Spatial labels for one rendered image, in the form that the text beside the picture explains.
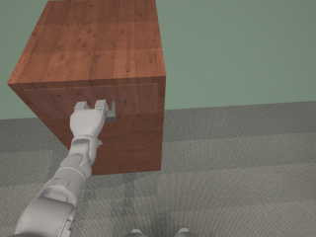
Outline robot left hand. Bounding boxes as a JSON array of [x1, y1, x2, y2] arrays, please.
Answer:
[[69, 99, 109, 148]]

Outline robot right shin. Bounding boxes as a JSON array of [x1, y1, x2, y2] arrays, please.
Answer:
[[177, 228, 189, 235]]

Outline cabinet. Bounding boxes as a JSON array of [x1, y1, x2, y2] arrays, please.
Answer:
[[7, 0, 166, 176]]

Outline robot shin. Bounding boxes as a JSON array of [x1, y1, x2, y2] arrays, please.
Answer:
[[131, 229, 143, 235], [177, 228, 189, 235]]

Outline robot left upper arm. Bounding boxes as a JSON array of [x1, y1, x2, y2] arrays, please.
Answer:
[[7, 196, 78, 237]]

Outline drawer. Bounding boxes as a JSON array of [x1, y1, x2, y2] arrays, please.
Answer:
[[24, 83, 157, 119]]

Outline handle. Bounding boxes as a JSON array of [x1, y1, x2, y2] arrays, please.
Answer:
[[104, 101, 117, 122]]

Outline robot left shin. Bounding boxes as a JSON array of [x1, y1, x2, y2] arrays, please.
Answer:
[[131, 229, 143, 235]]

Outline left robot forearm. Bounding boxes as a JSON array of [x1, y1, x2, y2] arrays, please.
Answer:
[[15, 135, 98, 235]]

